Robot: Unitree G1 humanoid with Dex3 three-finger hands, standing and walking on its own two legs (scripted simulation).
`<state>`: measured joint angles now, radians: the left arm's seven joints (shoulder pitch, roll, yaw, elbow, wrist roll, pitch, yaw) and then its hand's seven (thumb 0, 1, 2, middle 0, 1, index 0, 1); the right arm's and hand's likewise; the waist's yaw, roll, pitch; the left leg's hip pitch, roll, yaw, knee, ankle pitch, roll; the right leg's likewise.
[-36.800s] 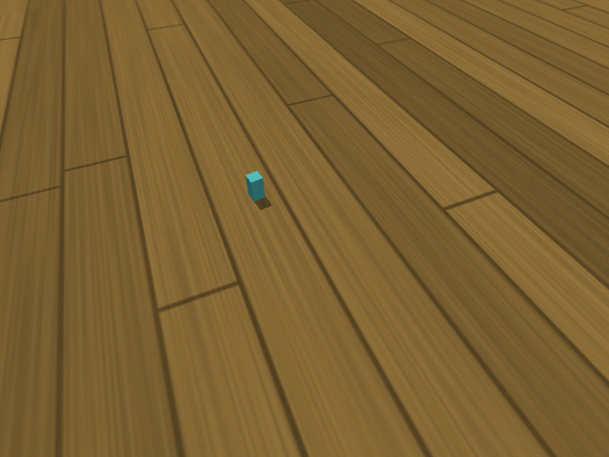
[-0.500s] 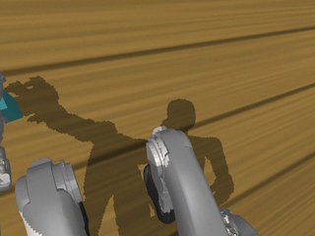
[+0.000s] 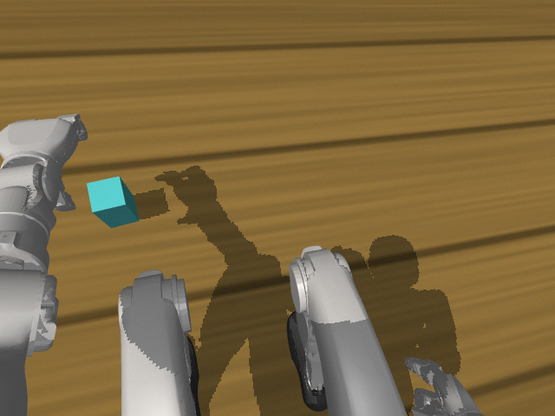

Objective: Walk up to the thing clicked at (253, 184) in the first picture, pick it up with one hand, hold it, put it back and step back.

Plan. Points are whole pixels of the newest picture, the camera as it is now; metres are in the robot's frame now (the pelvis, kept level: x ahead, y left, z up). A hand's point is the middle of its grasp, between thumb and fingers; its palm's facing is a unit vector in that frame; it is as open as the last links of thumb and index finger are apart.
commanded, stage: withdraw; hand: left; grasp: from above
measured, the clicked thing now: (115, 203) +0.51 +0.26 -0.33
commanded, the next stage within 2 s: home in 0.36 s
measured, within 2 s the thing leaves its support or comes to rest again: neither
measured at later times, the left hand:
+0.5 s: hand (75, 171) +0.50 +0.27 -0.14, palm faces -0.35 -0.01 -0.94, open 11.8 cm
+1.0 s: hand (23, 238) +0.36 +0.25 +0.03, palm faces -0.31 -0.55 -0.78, open 7.7 cm
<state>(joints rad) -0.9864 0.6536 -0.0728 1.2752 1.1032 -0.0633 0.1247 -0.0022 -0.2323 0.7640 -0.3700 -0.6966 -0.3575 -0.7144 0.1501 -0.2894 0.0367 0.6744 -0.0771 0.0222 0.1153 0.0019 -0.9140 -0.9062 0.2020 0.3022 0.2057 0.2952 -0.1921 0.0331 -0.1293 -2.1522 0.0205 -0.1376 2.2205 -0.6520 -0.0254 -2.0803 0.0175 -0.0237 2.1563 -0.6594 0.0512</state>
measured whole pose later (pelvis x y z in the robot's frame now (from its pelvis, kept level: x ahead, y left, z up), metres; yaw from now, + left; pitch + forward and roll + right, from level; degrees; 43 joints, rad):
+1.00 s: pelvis +0.01 +0.00 +0.13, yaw +3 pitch +30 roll -5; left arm -0.32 0.44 -0.05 0.53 0.62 0.13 0.07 0.00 0.81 0.87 -0.21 -0.31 -0.22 -0.31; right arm 0.12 -0.27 -0.03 0.62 0.02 0.03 0.01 0.01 -0.90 -0.90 0.20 0.30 0.20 0.29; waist -0.07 0.04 -0.21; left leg -1.73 0.03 -0.10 1.82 -0.62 -0.02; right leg -1.66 -0.01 -0.02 1.77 -0.63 0.04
